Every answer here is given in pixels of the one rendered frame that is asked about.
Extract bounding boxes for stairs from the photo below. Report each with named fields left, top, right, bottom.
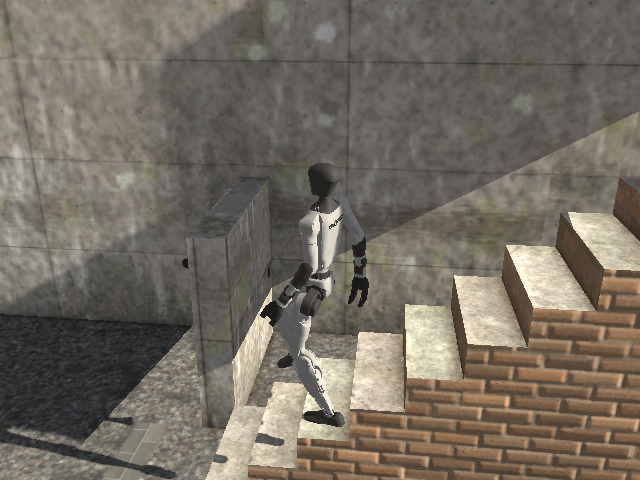
left=205, top=177, right=640, bottom=480

